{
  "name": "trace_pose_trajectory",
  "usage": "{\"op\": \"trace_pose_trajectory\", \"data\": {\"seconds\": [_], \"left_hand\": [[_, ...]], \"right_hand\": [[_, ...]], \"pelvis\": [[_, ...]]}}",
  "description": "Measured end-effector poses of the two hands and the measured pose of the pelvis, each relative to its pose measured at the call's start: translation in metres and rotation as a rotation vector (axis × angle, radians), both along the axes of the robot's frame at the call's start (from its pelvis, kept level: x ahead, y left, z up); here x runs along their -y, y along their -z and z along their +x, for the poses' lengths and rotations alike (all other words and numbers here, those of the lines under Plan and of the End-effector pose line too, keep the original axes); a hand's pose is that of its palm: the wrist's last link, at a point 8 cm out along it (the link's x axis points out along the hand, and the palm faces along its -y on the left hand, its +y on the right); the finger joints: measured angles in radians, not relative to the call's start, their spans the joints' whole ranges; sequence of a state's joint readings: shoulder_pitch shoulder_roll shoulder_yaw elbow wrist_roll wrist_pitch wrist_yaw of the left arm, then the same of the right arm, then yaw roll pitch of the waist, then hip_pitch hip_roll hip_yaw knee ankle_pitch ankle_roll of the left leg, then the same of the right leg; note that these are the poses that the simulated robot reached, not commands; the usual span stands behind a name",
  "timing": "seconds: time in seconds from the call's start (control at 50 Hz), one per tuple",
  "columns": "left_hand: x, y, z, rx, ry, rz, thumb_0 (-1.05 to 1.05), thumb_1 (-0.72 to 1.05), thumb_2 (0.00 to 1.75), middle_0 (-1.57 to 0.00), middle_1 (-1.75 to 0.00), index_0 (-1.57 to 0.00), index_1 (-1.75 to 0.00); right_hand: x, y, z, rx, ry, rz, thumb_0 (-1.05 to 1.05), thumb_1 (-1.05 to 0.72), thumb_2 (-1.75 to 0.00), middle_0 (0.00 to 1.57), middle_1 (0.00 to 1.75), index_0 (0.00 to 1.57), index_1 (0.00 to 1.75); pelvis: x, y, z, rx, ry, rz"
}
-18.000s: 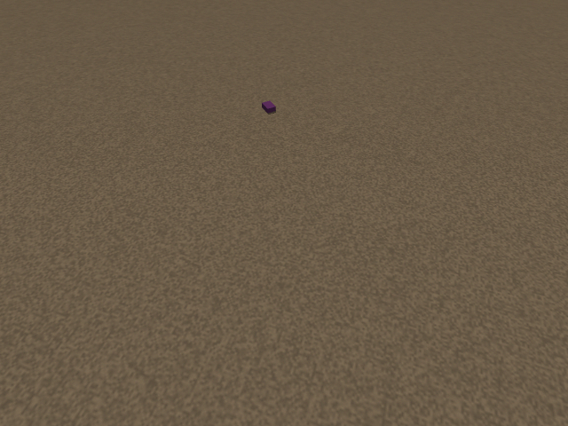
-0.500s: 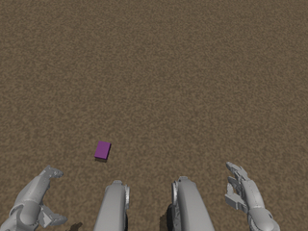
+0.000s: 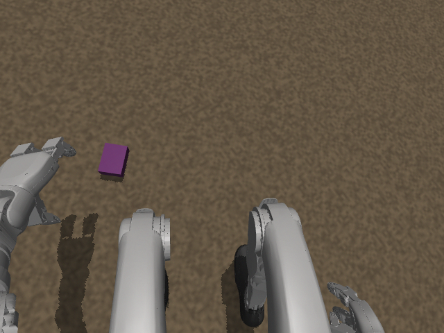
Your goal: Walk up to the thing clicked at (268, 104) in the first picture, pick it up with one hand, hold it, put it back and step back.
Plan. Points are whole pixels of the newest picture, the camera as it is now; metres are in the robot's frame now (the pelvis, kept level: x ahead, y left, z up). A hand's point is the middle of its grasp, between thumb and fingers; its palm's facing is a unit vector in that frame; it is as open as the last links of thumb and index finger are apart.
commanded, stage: rise first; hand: left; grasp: from above
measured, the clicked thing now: (114, 160) +0.50 +0.24 -0.38
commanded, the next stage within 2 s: approach in 1.28 s
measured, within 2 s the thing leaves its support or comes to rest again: neither
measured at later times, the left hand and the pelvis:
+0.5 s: hand (63, 170) +0.43 +0.31 -0.21, palm faces -0.49 -0.07 -0.87, open 14.1 cm; pelvis +0.01 +0.01 -0.05, yaw -1 degrees
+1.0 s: hand (72, 166) +0.44 +0.30 -0.23, palm faces -0.47 -0.02 -0.88, open 14.2 cm; pelvis +0.01 +0.01 -0.07, yaw -2 degrees
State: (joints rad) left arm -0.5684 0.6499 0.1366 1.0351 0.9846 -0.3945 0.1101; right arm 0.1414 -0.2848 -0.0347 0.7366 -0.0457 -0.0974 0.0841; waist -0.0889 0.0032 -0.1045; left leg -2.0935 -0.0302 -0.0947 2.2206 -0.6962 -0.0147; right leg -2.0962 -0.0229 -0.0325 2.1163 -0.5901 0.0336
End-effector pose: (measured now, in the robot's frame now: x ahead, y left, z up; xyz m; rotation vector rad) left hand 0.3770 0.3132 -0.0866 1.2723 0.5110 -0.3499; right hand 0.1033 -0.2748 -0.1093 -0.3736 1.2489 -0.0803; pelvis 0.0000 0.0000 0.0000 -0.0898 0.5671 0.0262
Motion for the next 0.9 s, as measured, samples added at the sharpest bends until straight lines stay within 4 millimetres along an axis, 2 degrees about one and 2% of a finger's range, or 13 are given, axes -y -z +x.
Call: {"op": "trace_pose_trajectory", "data": {"seconds": [0.14, 0.34, 0.56, 0.9], "left_hand": [[-0.002, 0.027, 0.017, 0.048, 0.08, 0.041, 0.0, -0.46, 0.99, -0.05, -0.97, -0.08, -0.95], [-0.003, 0.053, 0.041, 0.07, 0.128, 0.115, 0.0, -0.46, 0.97, -0.05, -0.95, -0.08, -0.93], [0.004, 0.067, 0.06, 0.064, 0.165, 0.134, 0.0, -0.48, 0.97, -0.05, -0.94, -0.08, -0.92], [0.01, 0.085, 0.069, 0.081, 0.239, 0.131, 0.0, -0.5, 0.98, -0.06, -0.93, -0.08, -0.92]], "right_hand": [[-0.003, 0.01, -0.022, -0.072, 0.014, -0.03, 0.0, -0.84, -0.89, 0.2, 0.3, 0.2, 0.29], [-0.008, 0.024, -0.024, -0.128, 0.0, -0.043, 0.0, -0.87, -0.89, 0.2, 0.3, 0.21, 0.3], [-0.006, 0.032, -0.027, -0.172, -0.007, -0.042, 0.0, -0.89, -0.9, 0.2, 0.3, 0.21, 0.29], [0.0, 0.04, -0.045, -0.224, 0.006, -0.076, 0.0, -0.9, -0.9, 0.2, 0.3, 0.2, 0.29]], "pelvis": [[-0.007, 0.021, -0.001, 0.004, -0.001, -0.026], [-0.011, 0.04, 0.001, -0.004, -0.009, -0.04], [-0.009, 0.048, 0.007, -0.013, -0.007, -0.04], [-0.008, 0.064, 0.007, 0.0, 0.009, -0.045]]}}
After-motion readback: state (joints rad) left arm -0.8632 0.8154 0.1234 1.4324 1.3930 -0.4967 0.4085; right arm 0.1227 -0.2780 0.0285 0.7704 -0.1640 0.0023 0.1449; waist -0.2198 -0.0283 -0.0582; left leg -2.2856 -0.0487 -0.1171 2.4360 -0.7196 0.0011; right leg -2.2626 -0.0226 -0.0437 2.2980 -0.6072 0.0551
